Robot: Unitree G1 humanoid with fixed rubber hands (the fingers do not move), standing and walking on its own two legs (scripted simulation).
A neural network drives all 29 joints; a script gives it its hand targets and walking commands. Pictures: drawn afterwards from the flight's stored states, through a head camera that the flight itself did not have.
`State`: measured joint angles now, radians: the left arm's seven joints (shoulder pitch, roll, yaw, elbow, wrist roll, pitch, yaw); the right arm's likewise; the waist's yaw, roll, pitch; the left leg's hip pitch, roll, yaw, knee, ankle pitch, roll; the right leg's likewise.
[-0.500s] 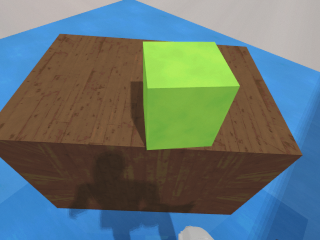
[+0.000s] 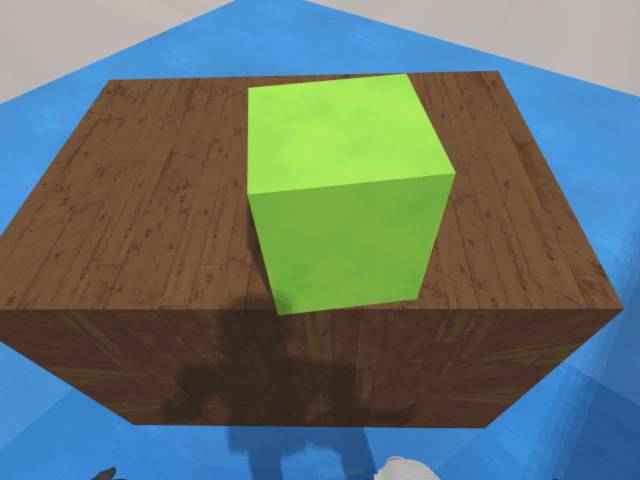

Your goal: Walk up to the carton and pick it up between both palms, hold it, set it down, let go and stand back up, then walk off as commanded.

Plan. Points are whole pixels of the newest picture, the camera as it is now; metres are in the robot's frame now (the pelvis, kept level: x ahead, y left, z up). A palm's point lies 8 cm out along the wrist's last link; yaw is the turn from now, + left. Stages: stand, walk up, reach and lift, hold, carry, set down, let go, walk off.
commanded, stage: walk up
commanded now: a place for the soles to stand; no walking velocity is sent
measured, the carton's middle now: (338, 200) +0.45 -0.02 +0.08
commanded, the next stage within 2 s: reach and lift in 0.90 s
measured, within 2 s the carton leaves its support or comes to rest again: neither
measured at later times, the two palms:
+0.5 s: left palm out of the picture +0.10 +0.29 -0.10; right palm out of the picture +0.05 -0.31 -0.09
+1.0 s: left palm out of the picture +0.10 +0.29 -0.11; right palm out of the picture +0.06 -0.31 -0.11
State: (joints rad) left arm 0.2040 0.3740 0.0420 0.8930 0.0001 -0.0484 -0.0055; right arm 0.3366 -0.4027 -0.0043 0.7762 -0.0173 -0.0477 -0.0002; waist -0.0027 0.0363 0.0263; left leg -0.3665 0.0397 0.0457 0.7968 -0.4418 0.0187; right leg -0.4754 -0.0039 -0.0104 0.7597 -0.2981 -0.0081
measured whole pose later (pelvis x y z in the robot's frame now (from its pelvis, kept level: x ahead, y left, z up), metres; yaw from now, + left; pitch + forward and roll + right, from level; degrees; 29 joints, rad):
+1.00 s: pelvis -0.01 -0.01 -0.01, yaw +0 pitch -2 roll +0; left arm 0.11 0.34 0.04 0.77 0.00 0.31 0.01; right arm 0.27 -0.40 -0.04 0.85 -0.12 -0.15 0.05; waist 0.00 0.00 0.07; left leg -0.38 0.04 0.05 0.87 -0.47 0.01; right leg -0.47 0.01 -0.01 0.86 -0.38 -0.02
